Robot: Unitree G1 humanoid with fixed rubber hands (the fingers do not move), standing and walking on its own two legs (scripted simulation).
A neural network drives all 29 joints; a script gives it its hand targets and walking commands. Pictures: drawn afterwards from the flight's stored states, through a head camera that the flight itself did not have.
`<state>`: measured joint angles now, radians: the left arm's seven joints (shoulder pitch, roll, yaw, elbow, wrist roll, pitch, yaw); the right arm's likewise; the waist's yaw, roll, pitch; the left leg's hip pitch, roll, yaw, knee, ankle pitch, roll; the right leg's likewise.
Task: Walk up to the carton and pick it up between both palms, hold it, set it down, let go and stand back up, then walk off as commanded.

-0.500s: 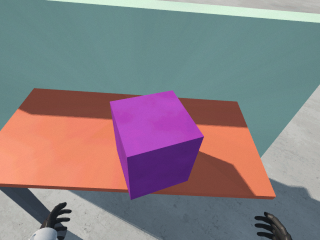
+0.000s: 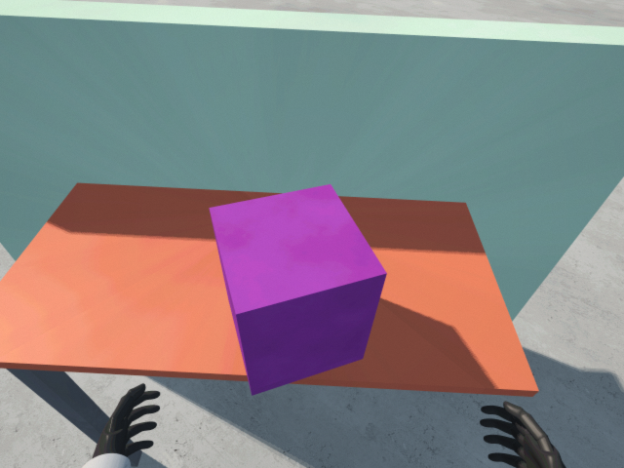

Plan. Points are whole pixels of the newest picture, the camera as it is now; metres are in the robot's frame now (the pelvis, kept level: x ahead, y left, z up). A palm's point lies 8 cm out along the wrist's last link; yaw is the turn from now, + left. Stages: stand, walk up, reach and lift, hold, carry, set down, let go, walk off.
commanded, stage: reach and lift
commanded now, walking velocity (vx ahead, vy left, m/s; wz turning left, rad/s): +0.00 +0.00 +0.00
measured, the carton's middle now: (291, 288) +0.36 +0.05 +0.04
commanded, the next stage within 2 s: none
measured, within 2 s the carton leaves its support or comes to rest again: neither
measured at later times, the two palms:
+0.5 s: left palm (140, 441) +0.16 +0.20 +0.02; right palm (554, 454) +0.17 -0.26 +0.01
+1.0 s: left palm (160, 401) +0.18 +0.17 +0.07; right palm (531, 401) +0.21 -0.24 +0.05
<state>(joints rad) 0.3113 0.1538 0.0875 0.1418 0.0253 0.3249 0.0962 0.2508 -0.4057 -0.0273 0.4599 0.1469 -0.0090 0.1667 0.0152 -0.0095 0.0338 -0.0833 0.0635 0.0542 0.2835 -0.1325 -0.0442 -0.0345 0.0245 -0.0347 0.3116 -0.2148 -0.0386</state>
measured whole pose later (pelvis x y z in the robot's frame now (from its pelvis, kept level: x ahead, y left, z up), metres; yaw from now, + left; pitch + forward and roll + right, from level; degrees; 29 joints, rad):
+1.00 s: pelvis -0.01 -0.01 +0.00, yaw -1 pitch -4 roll +1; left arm 0.37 -0.05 -0.04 -0.39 0.03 0.32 0.27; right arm 0.22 -0.43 0.07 0.08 0.41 -0.06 0.12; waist 0.04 -0.04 0.05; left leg -0.07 0.09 0.06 0.27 -0.12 -0.06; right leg -0.05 0.05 -0.02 0.34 -0.21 -0.06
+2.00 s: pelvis -0.01 -0.01 +0.00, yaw -2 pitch -3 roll +0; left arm -0.27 0.03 0.22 -0.37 0.01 0.92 0.22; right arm -0.54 -0.51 0.18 0.30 0.58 0.38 -0.02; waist 0.06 -0.02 0.01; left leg -0.12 0.09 0.08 0.29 -0.12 -0.06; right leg -0.09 0.05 0.00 0.33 -0.19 -0.06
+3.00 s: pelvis +0.00 -0.01 +0.00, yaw +0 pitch +4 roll +0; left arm -0.67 0.07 0.26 0.15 -0.01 0.77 0.18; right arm -1.02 -0.44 0.22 0.82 0.53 0.35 -0.01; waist 0.14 0.02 -0.06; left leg -0.26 0.09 0.04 0.30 -0.11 -0.06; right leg -0.21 0.05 -0.04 0.32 -0.19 -0.05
